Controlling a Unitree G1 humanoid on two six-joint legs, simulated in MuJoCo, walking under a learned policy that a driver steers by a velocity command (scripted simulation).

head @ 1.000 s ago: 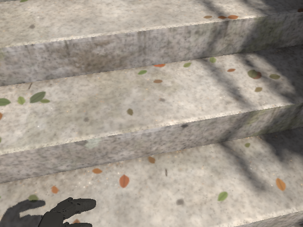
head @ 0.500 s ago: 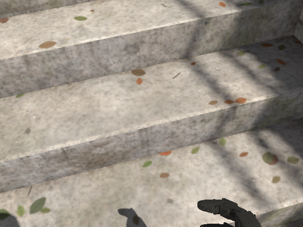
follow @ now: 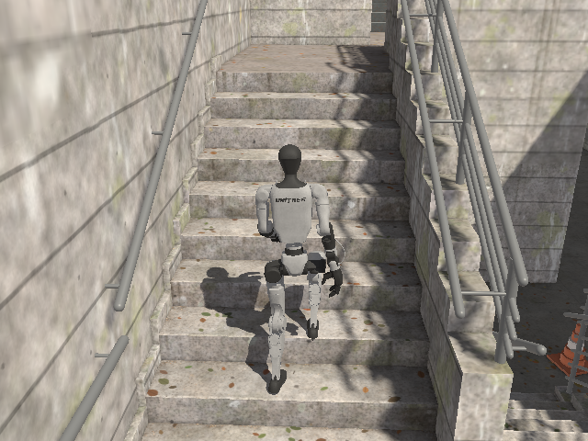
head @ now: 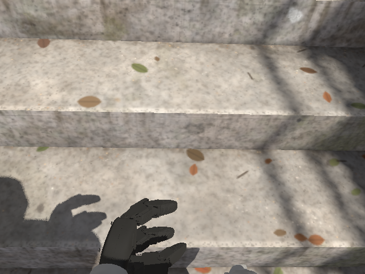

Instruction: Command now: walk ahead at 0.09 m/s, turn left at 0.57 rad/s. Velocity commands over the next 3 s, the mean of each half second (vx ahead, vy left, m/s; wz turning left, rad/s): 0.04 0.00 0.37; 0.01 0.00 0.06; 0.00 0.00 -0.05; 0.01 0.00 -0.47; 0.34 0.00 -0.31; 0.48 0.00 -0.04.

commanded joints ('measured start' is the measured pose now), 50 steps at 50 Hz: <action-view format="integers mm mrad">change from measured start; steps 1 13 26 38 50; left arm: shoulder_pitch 429 235 338 418 340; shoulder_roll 347 169 302 218 251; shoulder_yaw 170 134 212 164 161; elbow -24 118 2 34 53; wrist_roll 73 35 -1 77 16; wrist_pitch -20 52 105 194 82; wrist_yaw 37 78 155 95 76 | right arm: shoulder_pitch -132 -232 -416 -429 -238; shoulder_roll -187 -62 -84 -192 -147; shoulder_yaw -51 19 19 -12 -23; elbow -153 -306 -456 -420 -370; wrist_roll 1 -7 -11 -9 -4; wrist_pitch -80 -16 14 -66 -23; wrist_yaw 30 35 38 4 33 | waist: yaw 293 13 125 179 46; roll -94 -80 -161 156 -66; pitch -635 23 -73 -12 38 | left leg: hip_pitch -352 -773 -741 -265 -697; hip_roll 6 16 184 376 50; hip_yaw -2 119 118 -112 84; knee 578 1467 982 277 1160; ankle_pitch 1218 269 53 423 34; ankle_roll -21 -94 -165 71 -152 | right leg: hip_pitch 1158 472 659 340 645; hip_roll -257 -258 -375 -10 -242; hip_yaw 634 185 388 175 561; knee -439 -738 -612 -4 -902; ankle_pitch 479 30 -19 -113 -215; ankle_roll -291 -179 -134 112 -212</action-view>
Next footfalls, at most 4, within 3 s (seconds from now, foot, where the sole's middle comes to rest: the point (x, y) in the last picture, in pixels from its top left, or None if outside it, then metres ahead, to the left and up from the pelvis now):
0.56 left None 0.09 0.23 -0.62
0.86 right None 0.19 0.02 -0.62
1.34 left None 0.20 0.32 -0.62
1.76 right None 0.24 0.09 -0.62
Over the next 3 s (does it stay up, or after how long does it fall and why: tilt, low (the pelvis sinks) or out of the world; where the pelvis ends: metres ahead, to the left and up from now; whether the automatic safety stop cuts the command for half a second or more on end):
stays up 0.61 0.05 0.33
